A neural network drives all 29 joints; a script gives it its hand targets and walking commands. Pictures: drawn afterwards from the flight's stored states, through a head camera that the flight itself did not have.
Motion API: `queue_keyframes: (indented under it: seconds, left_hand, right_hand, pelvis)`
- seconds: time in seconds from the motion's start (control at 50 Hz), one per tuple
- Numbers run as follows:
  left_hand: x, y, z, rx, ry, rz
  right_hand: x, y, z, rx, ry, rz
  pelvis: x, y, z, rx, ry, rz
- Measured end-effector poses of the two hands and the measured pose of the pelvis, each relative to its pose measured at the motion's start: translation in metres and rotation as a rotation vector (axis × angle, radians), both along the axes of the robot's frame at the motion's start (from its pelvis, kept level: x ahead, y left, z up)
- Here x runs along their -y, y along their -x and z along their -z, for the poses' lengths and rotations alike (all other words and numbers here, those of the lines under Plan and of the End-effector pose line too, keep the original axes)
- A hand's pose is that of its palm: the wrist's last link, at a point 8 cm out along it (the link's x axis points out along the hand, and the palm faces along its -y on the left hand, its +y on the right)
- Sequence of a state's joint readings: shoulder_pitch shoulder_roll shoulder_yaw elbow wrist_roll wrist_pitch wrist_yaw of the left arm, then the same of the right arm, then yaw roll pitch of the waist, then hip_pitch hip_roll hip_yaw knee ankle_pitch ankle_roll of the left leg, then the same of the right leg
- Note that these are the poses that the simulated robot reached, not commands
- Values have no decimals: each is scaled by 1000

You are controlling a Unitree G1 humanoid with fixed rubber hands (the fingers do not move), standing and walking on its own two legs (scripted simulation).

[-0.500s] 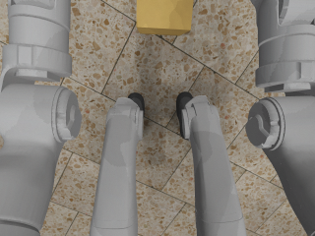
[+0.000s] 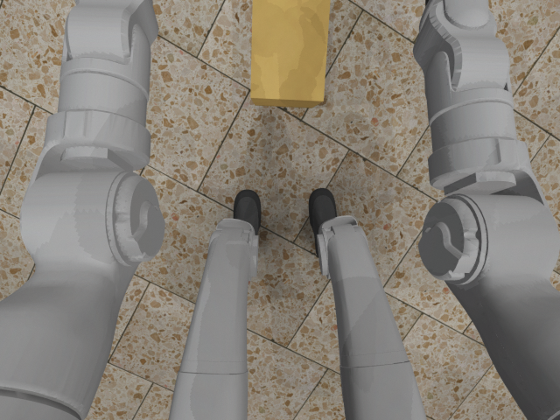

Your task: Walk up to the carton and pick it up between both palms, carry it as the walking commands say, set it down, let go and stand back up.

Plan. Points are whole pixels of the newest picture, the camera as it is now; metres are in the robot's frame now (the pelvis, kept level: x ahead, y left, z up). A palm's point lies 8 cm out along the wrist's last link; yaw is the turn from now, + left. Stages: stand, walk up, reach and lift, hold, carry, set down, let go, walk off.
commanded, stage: let go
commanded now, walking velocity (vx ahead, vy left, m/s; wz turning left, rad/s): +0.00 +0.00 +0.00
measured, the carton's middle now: (287, 46) +0.58 -0.02 -0.56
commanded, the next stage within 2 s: stand in 1.40 s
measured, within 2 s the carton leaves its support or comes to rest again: neither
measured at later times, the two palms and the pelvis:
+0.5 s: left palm (66, 135) +0.40 +0.19 -0.05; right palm (541, 148) +0.38 -0.21 -0.04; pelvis +0.05 +0.00 +0.07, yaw +0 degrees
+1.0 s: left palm out of the picture +0.26 +0.22 +0.04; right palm out of the picture +0.27 -0.24 +0.04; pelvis +0.10 -0.01 +0.11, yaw +0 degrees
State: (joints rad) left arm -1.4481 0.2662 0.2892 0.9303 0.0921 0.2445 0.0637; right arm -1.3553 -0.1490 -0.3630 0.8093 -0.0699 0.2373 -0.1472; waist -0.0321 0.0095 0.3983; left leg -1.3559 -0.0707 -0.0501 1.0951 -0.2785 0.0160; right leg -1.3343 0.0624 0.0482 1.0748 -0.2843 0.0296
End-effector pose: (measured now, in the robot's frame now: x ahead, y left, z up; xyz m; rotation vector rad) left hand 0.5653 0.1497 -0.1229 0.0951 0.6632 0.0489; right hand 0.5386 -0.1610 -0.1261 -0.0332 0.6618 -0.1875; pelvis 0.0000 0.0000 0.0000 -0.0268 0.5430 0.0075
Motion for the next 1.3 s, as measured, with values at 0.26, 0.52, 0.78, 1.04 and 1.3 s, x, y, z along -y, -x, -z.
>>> queue_keyframes:
  seconds: [0.26, 0.52, 0.78, 1.04, 1.3]
  left_hand:
    - [-15, 70, -9, -53, -92, -1]
    - [-40, 172, -84, -112, -83, -18]
    - [-65, 255, -138, -125, -79, -4]
    - [-75, 305, -161, -164, -85, 9]
    - [-68, 299, -164, -171, -74, 26]
  right_hand:
    - [24, 64, -9, -88, 98, -127]
    - [53, 166, -92, -151, 102, -150]
    - [63, 237, -144, -158, 93, -169]
    - [81, 274, -168, -178, 95, -173]
    - [80, 269, -169, -180, 74, -146]
  pelvis:
    - [0, -22, -37, 147, -12, -2]
    - [2, -51, -69, 249, -19, 8]
    - [4, -83, -100, 453, -17, 13]
    - [7, -106, -113, 586, -27, 15]
    - [10, -114, -113, 664, -22, 15]
